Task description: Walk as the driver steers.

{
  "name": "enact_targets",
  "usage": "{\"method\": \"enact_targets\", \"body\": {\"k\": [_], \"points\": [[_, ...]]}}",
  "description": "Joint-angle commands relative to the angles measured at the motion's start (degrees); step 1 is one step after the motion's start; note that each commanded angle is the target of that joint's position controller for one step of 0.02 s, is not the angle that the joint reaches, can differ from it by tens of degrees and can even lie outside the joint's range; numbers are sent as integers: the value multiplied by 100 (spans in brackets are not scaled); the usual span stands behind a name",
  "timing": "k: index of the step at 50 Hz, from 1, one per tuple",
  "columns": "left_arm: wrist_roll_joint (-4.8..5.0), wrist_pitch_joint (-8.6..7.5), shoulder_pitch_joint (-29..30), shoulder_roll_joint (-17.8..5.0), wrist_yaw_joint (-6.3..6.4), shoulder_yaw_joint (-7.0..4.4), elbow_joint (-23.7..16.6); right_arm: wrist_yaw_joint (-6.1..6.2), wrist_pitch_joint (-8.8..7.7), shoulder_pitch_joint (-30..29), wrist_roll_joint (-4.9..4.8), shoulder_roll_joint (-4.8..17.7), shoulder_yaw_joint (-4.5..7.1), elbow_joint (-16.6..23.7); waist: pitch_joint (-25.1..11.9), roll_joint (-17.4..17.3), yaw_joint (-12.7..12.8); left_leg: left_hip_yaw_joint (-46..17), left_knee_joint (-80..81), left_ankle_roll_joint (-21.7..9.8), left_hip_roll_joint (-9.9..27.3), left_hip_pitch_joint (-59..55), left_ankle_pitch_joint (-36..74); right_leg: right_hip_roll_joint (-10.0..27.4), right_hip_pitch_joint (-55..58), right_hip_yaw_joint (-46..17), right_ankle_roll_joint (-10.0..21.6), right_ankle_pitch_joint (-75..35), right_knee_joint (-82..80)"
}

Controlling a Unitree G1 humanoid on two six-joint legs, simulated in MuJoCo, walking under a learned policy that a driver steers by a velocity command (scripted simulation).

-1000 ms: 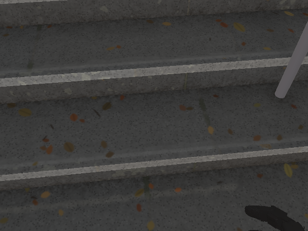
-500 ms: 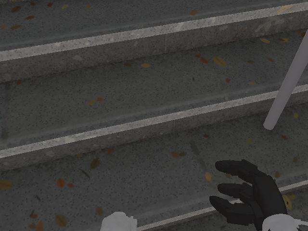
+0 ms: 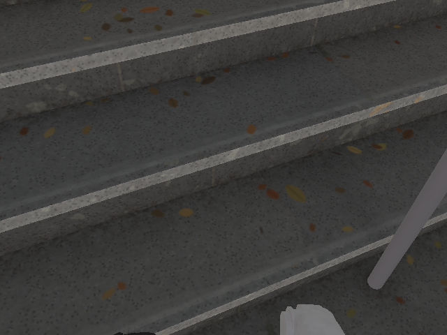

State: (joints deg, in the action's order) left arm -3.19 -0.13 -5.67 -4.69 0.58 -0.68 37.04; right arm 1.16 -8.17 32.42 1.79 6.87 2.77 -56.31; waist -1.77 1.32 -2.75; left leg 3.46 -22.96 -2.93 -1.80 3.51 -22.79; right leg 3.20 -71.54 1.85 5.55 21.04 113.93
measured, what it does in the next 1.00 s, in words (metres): climbs, turning left: right foot 0.16 m higher, then left foot 0.16 m higher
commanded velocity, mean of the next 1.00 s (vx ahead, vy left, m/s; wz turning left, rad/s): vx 0.50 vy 0.00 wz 0.36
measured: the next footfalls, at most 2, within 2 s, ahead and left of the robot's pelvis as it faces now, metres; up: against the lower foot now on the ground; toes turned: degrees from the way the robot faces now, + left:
right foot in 0.14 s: +0.34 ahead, -0.12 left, +0.16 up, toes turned -7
left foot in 0.70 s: +0.58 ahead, +0.08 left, +0.31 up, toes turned +16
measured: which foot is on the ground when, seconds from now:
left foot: down 0.00-0.16, up 0.18-0.68, down 0.70-1.00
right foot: up 0.00-0.12, down 0.14-0.70, up 0.72-1.00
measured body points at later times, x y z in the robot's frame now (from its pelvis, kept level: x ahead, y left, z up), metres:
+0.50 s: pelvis +0.32 -0.04 +0.16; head +0.32 -0.05 +0.61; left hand +0.25 +0.18 +0.01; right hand +0.56 -0.19 +0.09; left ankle +0.37 +0.10 -0.25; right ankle +0.30 -0.11 -0.58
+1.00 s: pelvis +0.60 +0.06 +0.30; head +0.60 +0.07 +0.75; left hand +0.78 +0.30 +0.26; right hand +0.69 -0.18 +0.17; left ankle +0.54 +0.07 -0.42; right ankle +0.70 -0.05 -0.13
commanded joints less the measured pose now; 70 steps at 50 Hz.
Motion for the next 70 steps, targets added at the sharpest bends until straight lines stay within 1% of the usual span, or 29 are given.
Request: {"method": "enact_targets", "body": {"k": [1,3,4,7,8,9,10,12,14,18,24,29,32,35,36,37,38,41,47,50,54,55,58,59,61,62,65,68,70], "points": [[63,-265,2541,122,-45,235,-1440,167,42,758,10,407,40,-157,998,-407,-377,-1361,1620,-878,1493,-1240,1484,320,-2244,343,43,1163,-1006],[163,-192,2368,258,-301,425,-1684,310,209,595,-183,549,51,-150,782,-381,-183,-808,2809,-914,1550,-375,2719,504,-93,614,298,601,-3018],[286,-210,1878,160,-363,351,-1357,247,271,-197,-248,581,-7,187,568,-70,43,-289,2886,-903,1179,886,4408,91,2287,1272,421,-15,-4245],[355,-155,-1376,-678,-136,-142,-331,-35,-9,-314,-430,1826,260,304,-1650,-1331,1470,-151,-584,-574,1556,-203,10280,-825,5690,996,670,-612,-5506],[312,-202,-1770,-1088,-40,-295,-86,-162,-159,-121,-524,1612,279,358,-2068,-1291,1531,-369,-2094,-377,1181,704,8690,-494,6818,-251,805,-311,-6093],[114,-296,-2134,-1854,29,-530,33,-328,-221,-15,-653,975,174,796,-2806,1082,1403,-755,-5131,9,-41,2756,3609,1646,8310,-3800,1624,-1119,-7624],[155,-132,-1714,-1862,76,-575,-25,-400,-247,-417,-282,1352,377,847,-3346,1031,1325,-1430,-7590,-77,-574,2725,1489,1676,7756,-5488,1399,-947,-9123],[178,-294,-422,-1228,23,-456,148,-268,-79,-902,-59,540,227,1385,-1930,-362,534,-1081,-8673,-91,105,3615,2216,1742,6198,-4227,1051,1225,-9023],[108,-482,-638,-548,50,-269,917,-142,122,-1455,19,46,43,1835,-412,-390,118,-986,-9181,-226,276,4385,1878,1460,4829,-2853,721,748,-8954],[87,-765,-1316,-324,-64,-151,1696,-29,494,-1622,-79,-399,-213,1998,405,-146,-182,-1302,-9495,-430,197,5899,1632,1241,4545,-970,307,-340,-9440],[179,-987,-1776,-772,-212,-159,2135,197,749,-3074,-49,-309,-257,2531,567,-42,-235,-812,-10331,-590,22,7380,1217,1033,5290,116,-57,-419,-10117],[267,-854,-2514,-1089,232,-216,2120,-10,931,-4075,-44,-73,-294,2923,338,262,153,248,-7713,-449,518,6797,465,1000,6573,661,259,-1662,-11272],[401,-798,-2182,-1329,365,-261,1794,-85,901,-3455,-281,-272,-350,2482,-78,265,-17,1218,-5756,-812,178,4524,-340,997,6882,1584,353,-7123,-10517],[569,-719,-1818,-1890,255,-418,1344,-20,815,-1386,-232,438,-116,1958,-1588,1253,-647,927,-3666,-1104,-727,2104,-638,1406,7641,1372,355,-10906,-7386],[478,-741,-1748,-1968,197,-477,1023,-52,749,-1367,-209,920,125,2087,-1708,1203,-740,-782,-2586,-1308,-533,1394,-1077,1191,6691,1135,153,-8750,-5737],[376,-749,-1323,-1267,-130,-374,217,11,780,-1687,-149,1696,321,2066,-1810,-1438,-393,-4691,-449,-2126,976,125,-1453,-242,3857,674,-400,-1951,-3206],[28,-835,-1030,-1265,-330,-416,-22,95,842,-1987,-171,1741,451,2154,-1921,-1058,-220,-6418,848,-1946,1272,-56,-1036,-562,2753,-620,-407,-1330,-1186],[-46,-756,-598,-446,-165,-84,-362,56,579,-1808,15,893,220,1294,-161,421,362,-4091,46,-1269,863,1631,-88,-210,1820,-639,-253,-1765,163],[-71,-343,298,-28,-10,254,-845,-160,230,-922,-118,787,54,700,685,77,299,-2152,71,-657,328,1913,2058,-95,187,80,-183,-596,-39],[-50,-374,1070,163,70,364,-1272,-105,121,-322,-16,1070,89,497,368,-647,11,-2622,371,-881,686,805,1967,-32,-1215,164,-100,105,1133],[-6,-234,2291,49,-7,437,-1845,84,187,74,-156,1150,154,406,299,-318,-399,-2664,1839,-938,739,1058,3684,-102,916,716,-168,111,-2336],[-20,-211,1905,299,4,475,-1704,143,274,-348,-141,1100,161,636,-267,-407,10,-2070,1598,-972,756,1074,5805,-254,2203,817,-43,118,-2991],[372,-133,-656,-821,250,-80,-917,25,88,-1502,-231,1817,500,1319,-1721,-1273,1328,-1922,-785,-677,879,505,11216,-690,5111,486,51,30,-4897],[319,-235,-1135,-1203,277,-222,-722,-128,-89,-1802,-331,1755,516,1387,-1896,-812,1667,-1971,-2083,-578,793,420,10495,-565,5741,78,187,-171,-6295],[121,-186,-1118,-1780,312,-508,-419,-304,-92,-1432,-106,665,353,1885,-2481,1903,967,-1384,-6657,-65,-899,3020,1221,1925,6921,-5328,1513,-521,-9107],[270,-135,-527,-1185,273,-444,-441,-312,32,-1358,240,669,349,1950,-1979,843,623,-1371,-8069,-203,-469,3744,1345,1875,6385,-5517,1554,1447,-9205],[146,-485,-779,-191,206,-201,660,-185,407,-2001,281,-23,43,2333,-59,-594,59,-1238,-9172,-576,-148,5240,1425,1460,4999,-3031,776,1983,-9125],[152,-756,-1157,-248,77,-210,1398,-77,806,-2255,70,-371,-185,2686,586,-73,-284,-1608,-9513,-562,50,6289,998,1227,4853,-1545,387,667,-9573],[280,-841,-821,-520,-2,-209,1312,-103,853,-2335,40,67,-113,2668,752,-172,-436,-1632,-8233,-382,69,5984,1085,1047,4393,-717,254,121,-9825]]}}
